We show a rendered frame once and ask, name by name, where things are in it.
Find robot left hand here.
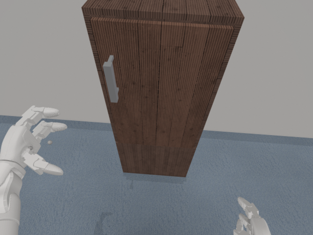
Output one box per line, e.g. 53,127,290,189
0,105,67,175

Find left robot forearm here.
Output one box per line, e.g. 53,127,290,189
0,160,26,235

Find robot right hand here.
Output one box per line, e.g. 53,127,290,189
233,197,271,235

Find handle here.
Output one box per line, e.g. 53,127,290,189
103,55,119,103

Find cupboard door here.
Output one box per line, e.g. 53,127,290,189
90,17,234,148

